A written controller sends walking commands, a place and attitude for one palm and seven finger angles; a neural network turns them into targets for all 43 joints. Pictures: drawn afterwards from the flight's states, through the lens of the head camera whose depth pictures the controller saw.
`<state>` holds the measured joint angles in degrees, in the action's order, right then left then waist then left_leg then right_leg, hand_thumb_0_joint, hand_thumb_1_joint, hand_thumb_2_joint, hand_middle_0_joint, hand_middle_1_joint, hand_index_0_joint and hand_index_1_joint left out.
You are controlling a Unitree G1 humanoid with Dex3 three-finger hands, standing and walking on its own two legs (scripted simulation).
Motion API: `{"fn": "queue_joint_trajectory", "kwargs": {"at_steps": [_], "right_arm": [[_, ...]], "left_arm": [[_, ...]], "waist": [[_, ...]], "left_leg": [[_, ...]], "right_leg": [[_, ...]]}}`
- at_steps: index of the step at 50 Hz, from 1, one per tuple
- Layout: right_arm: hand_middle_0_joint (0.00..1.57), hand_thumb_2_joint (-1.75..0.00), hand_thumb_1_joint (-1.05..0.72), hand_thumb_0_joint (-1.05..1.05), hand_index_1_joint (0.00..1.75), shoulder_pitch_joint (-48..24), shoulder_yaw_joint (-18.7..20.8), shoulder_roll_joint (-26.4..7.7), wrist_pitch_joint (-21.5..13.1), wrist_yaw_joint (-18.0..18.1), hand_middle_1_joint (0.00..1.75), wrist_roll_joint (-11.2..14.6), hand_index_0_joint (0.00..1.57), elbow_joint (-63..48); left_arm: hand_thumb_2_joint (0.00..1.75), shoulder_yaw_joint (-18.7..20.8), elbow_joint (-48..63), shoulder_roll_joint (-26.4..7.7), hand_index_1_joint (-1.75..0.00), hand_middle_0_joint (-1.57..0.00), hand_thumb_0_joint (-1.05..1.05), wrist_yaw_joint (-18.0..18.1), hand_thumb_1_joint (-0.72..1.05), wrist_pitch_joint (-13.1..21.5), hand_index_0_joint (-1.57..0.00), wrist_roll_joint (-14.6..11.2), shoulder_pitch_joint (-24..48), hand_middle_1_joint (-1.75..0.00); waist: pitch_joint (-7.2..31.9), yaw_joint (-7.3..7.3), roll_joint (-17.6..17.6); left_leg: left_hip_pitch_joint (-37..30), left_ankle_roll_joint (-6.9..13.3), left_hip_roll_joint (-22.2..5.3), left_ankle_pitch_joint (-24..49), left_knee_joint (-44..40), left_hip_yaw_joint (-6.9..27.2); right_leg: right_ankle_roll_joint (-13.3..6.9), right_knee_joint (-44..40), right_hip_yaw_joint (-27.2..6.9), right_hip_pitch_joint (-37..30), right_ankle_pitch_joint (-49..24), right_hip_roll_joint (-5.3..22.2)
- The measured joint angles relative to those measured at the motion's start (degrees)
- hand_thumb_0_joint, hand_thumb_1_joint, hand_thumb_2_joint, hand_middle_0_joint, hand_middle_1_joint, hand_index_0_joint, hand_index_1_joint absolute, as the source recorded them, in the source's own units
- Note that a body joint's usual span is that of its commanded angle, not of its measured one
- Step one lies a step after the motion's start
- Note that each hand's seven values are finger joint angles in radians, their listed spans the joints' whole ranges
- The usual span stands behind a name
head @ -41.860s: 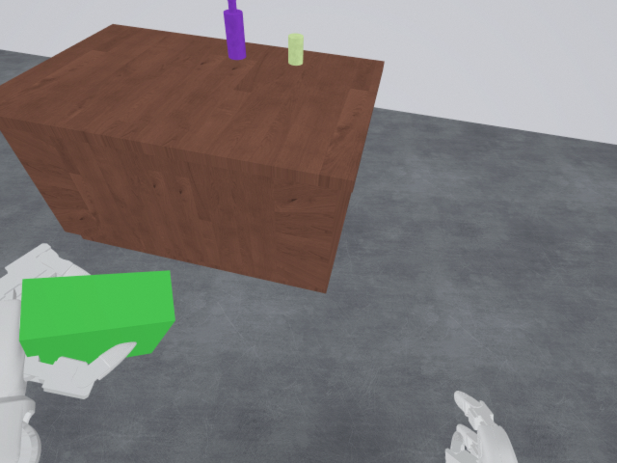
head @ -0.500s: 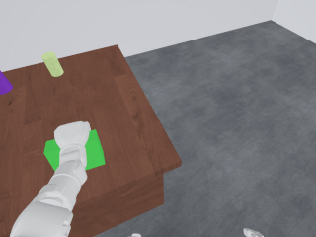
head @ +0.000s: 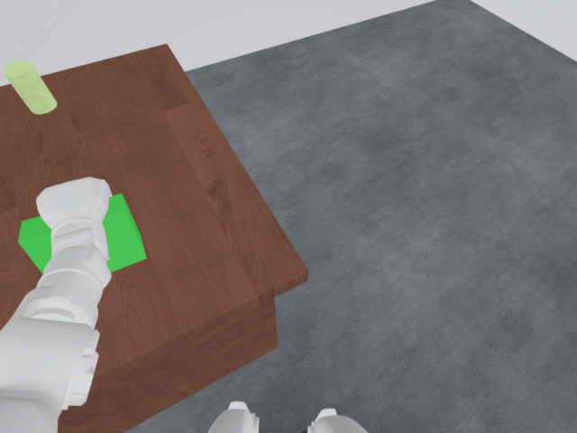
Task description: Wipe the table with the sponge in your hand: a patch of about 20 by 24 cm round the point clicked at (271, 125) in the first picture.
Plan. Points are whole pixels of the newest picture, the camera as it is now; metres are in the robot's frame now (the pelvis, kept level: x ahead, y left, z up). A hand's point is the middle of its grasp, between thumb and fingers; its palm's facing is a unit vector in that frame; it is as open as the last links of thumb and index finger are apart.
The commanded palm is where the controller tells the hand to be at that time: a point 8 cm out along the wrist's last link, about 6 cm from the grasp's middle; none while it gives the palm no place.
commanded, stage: wipe forward along the middle lane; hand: left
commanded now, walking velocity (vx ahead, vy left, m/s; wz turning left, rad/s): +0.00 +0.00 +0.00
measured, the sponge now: (93, 250) +0.40 +0.31 -0.03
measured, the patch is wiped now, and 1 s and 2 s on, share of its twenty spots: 1.00 1.00 1.00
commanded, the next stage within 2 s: slide back across to the first lane in 0.50 s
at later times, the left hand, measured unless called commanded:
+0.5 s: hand (79, 200) +0.47 +0.34 +0.01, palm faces -0.16 +0.02 -0.99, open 9.1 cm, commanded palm +0.47 +0.32 +0.05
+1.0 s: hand (58, 188) +0.49 +0.37 +0.02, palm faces -0.13 -0.02 -0.99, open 9.1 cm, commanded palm +0.46 +0.36 +0.07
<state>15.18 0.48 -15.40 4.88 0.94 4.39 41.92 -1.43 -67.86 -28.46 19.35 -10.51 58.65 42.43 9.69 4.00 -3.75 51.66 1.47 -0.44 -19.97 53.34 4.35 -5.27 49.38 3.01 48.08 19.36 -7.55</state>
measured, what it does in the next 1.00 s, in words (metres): shifts its weight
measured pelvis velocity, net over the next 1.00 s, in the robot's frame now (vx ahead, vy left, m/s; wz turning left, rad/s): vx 0.03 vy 0.06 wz -0.03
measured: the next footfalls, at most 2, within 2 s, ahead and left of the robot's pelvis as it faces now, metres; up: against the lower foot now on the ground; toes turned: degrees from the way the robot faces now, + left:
none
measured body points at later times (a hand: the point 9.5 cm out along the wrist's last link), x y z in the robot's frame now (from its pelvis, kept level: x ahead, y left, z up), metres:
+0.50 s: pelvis +0.00 +0.03 -0.01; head +0.11 +0.04 +0.43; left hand +0.47 +0.33 +0.07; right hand +0.06 -0.24 -0.13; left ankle +0.06 +0.13 -0.68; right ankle +0.04 -0.06 -0.68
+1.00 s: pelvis +0.03 +0.06 +0.01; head +0.13 +0.08 +0.45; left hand +0.49 +0.37 +0.07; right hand +0.05 -0.21 -0.11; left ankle +0.06 +0.13 -0.68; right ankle +0.04 -0.06 -0.68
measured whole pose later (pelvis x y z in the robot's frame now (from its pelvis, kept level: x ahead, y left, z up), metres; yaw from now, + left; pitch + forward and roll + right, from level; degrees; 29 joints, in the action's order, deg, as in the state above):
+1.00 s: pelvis +0.03 +0.06 +0.01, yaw -2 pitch +21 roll -5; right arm 18.2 -0.6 -14.5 6.7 -1.1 3.3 40.6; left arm 3.4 -70.3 -34.0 18.2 -10.0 61.9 48.3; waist 9.3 7.4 -2.7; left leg 50.6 4.1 1.1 -20.4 50.5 1.6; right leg -0.6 43.8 -0.2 45.8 18.9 -5.8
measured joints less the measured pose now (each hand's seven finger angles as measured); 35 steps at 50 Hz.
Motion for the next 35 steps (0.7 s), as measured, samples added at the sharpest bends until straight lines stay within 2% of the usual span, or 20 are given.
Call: {"fn": "queue_joint_trajectory", "kwargs": {"at_steps": [13,19,31,35], "right_arm": [[0.2,-0.9,-0.91,0.01,0.3,-0.65,-1.08,0.72,-0.39,-0.52,0.3,-0.24,0.2,-1.07],[0.2,-0.9,-0.91,0.0,0.3,-0.22,-1.3,0.5,-0.53,-0.5,0.3,-0.42,0.2,-1.49],[0.2,-0.9,-0.91,0.0,0.3,1.37,-1.69,0.43,-0.64,-0.67,0.3,-0.92,0.2,-0.91],[0.2,-0.9,-0.91,0.0,0.3,2.34,-1.49,0.64,-0.14,-0.87,0.3,-1.15,0.2,-1.14]], "left_arm": [[1.19,0.76,-2.37,-2.12,-1.39,-0.91,0.01,-1.0,-0.58,-0.55,-0.93,0.97,4.53,-1.4],[1.19,0.58,-3.83,-2.91,-1.39,-0.91,0.01,-1.87,-0.58,-0.38,-0.93,2.28,6.87,-1.4],[1.18,0.65,-7.66,-5.16,-1.4,-0.91,0.01,-2.59,-0.57,-1.6,-0.93,2.87,12.88,-1.4],[1.18,1.79,-6.48,-5.84,-1.4,-0.91,0.01,-3.13,-0.57,-1.18,-0.92,3.53,12.32,-1.41]], "waist": [[0.18,0.97,0.32],[0.15,1.72,0.47],[0.03,3.33,0.72],[0.03,3.63,0.62]], "left_leg": [[2.42,-0.51,0.03,-0.3,1.19,-0.07],[3.27,-0.47,0.26,-0.26,1.42,-0.08],[5.79,0.58,0.71,-0.43,2.28,-0.71],[5.8,1.06,0.68,-0.54,2.08,-1.21]], "right_leg": [[0.82,0.47,-0.08,2.04,0.28,0.06],[1.4,0.23,-0.11,2.58,0.2,0.3],[2.8,0.31,-0.68,4.68,0.13,0.78],[3.23,-0.22,-1.21,4.63,-0.02,0.79]]}}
